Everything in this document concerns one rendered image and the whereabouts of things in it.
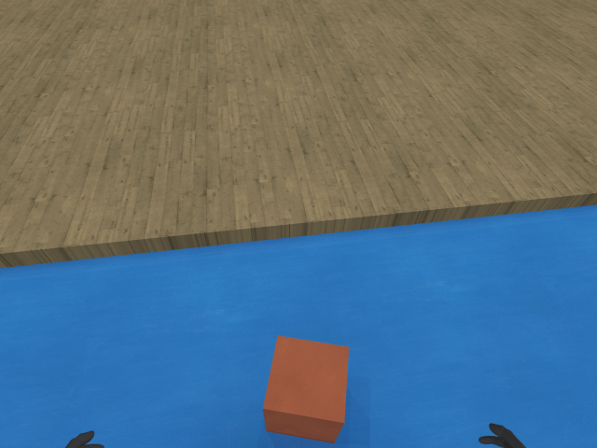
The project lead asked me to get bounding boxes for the right robot hand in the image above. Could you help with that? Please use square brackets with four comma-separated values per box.
[479, 423, 526, 448]

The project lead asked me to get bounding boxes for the carton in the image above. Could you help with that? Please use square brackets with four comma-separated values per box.
[263, 336, 349, 443]

